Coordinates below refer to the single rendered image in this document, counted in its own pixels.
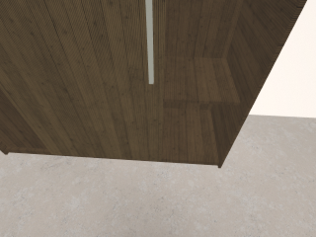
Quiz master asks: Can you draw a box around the wardrobe door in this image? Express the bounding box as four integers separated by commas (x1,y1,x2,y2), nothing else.
0,0,166,161
0,89,47,149

